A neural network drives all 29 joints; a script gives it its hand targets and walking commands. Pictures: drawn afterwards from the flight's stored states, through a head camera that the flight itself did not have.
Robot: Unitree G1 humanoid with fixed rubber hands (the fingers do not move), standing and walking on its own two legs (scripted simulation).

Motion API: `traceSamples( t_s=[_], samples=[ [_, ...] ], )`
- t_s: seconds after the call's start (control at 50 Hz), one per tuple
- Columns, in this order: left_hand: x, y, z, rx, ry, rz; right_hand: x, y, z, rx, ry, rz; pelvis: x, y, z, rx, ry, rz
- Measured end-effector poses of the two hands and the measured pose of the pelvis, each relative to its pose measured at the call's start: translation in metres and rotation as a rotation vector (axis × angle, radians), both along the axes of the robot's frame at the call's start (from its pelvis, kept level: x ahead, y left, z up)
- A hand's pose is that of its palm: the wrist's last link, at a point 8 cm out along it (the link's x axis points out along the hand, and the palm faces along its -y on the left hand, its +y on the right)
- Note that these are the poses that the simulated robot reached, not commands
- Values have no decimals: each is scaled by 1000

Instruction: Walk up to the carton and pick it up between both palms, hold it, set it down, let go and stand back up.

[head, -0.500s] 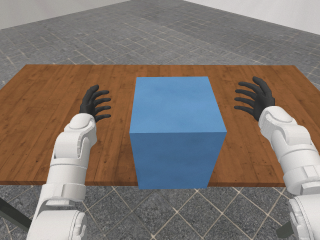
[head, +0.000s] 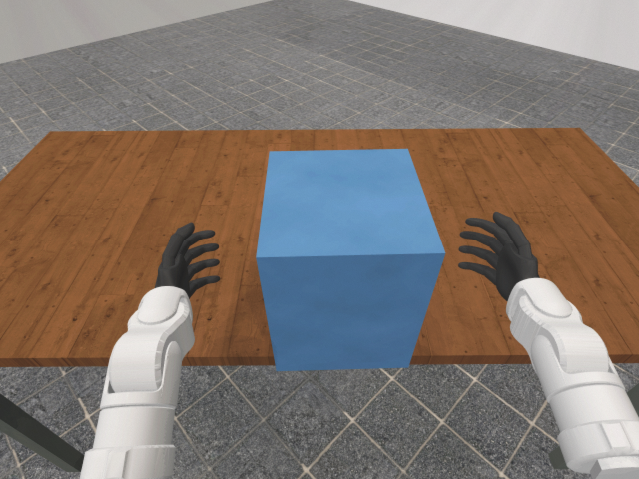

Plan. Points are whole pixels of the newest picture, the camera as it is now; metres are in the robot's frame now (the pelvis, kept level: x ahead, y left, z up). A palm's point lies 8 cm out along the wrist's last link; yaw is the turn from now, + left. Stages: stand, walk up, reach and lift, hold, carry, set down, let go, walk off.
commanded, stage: set down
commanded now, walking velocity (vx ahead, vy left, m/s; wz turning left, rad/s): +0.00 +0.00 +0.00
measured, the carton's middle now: (340, 262) +0.43 +0.01 +0.06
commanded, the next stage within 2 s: let go in 1.74 s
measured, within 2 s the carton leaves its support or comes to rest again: neither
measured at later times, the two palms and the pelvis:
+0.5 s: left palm (175, 361) +0.26 +0.20 +0.06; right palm (530, 367) +0.27 -0.21 +0.06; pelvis +0.01 +0.00 +0.00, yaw -1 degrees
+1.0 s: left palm (175, 416) +0.22 +0.21 +0.00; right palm (523, 429) +0.22 -0.20 +0.01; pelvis +0.03 +0.01 +0.00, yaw -1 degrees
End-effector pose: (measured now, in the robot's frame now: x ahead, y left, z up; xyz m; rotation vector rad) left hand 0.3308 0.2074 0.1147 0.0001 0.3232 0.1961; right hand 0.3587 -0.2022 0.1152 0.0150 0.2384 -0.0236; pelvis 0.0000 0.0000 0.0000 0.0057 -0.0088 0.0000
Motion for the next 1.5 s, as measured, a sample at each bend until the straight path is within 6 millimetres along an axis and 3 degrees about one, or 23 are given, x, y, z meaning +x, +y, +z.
traceSamples(
  t_s=[0.48,0.78,1.06,1.32,1.5],
  samples=[
    [-65,-5,-49,10,0,-4,-86,-9,-56,-9,-6,-41,11,3,2,1,-28,-20],
    [-85,-8,-78,7,14,-4,-107,-5,-77,-49,48,-30,24,2,2,-3,-13,-17],
    [-112,1,-119,43,183,-43,-146,-1,-116,-75,199,-48,34,11,2,-10,-36,-22],
    [-121,17,-148,68,286,-64,-154,-3,-141,-122,285,-34,33,17,1,-12,-32,-29],
    [-150,25,-178,77,420,-62,-178,-8,-175,-159,424,-29,32,19,1,-15,-41,-21]
  ],
)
